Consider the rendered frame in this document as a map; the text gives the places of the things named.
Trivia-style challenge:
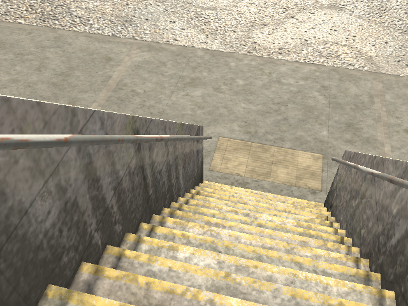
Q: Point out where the stairs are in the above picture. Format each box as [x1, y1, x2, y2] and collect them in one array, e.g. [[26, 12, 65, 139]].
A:
[[37, 181, 396, 306]]

